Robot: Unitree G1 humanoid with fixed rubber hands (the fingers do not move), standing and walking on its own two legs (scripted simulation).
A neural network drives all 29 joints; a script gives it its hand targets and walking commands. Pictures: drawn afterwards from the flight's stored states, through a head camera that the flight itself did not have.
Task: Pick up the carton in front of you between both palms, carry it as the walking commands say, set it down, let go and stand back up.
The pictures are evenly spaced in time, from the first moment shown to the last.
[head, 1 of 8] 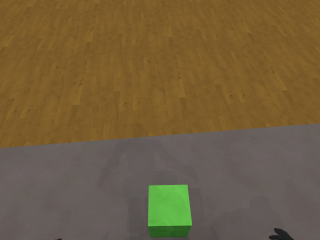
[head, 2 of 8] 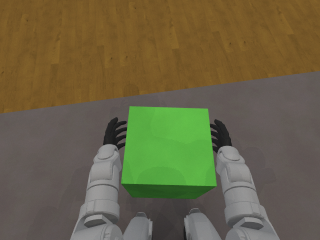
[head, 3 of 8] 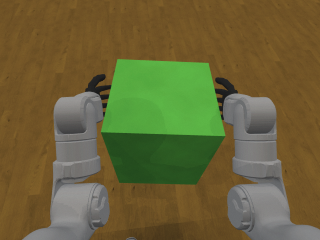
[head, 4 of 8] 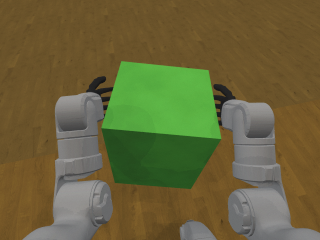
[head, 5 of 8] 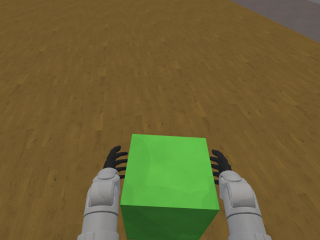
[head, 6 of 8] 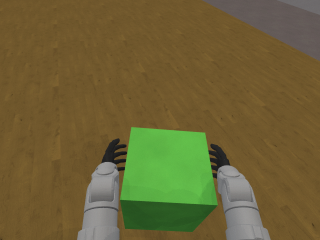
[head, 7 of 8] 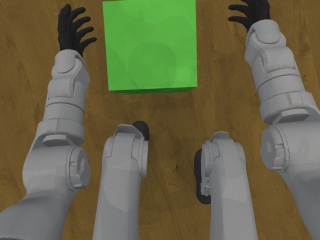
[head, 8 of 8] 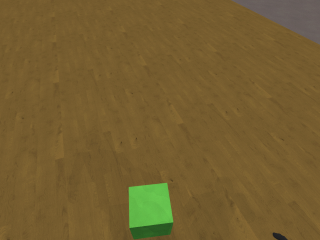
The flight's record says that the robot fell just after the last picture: no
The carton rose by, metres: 1.11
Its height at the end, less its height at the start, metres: +0.37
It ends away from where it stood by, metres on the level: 5.19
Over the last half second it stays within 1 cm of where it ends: yes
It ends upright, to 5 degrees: yes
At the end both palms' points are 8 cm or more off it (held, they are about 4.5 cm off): yes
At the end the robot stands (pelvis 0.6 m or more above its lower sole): yes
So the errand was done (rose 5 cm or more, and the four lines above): yes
